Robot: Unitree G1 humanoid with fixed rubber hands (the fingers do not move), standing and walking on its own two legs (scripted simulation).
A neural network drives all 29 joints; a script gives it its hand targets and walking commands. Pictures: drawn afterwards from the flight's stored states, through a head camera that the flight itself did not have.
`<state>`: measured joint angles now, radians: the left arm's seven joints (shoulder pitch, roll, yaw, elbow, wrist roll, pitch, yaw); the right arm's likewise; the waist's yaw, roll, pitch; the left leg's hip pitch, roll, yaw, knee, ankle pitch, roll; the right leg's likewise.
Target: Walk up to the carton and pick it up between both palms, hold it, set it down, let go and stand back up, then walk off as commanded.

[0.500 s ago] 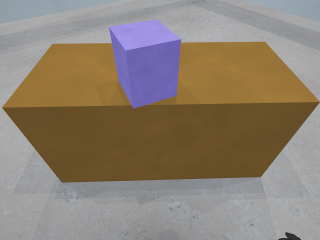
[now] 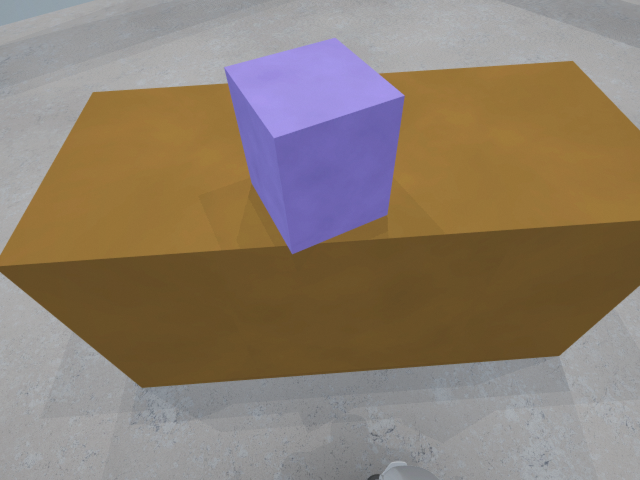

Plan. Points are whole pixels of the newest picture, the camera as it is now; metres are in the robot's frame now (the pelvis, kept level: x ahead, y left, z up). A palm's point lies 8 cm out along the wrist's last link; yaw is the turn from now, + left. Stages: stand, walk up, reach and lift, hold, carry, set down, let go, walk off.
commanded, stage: walk up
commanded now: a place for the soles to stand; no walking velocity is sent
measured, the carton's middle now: (313, 147) +0.64 +0.01 +0.04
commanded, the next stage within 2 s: none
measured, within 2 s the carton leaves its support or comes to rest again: neither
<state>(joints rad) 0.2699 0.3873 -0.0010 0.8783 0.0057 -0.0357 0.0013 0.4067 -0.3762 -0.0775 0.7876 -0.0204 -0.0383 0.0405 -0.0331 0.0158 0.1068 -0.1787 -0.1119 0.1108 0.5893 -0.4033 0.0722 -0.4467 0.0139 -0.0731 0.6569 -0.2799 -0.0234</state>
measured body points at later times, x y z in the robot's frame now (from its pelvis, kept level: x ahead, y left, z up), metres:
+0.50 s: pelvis +0.11 +0.04 -0.01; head +0.11 +0.05 +0.44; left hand +0.18 +0.34 -0.14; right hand +0.13 -0.27 -0.11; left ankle +0.14 +0.16 -0.72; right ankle +0.10 -0.08 -0.67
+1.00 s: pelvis +0.23 -0.07 +0.00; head +0.24 -0.09 +0.45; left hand +0.29 +0.24 -0.10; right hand +0.31 -0.38 -0.12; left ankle +0.21 +0.10 -0.66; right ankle +0.29 -0.13 -0.72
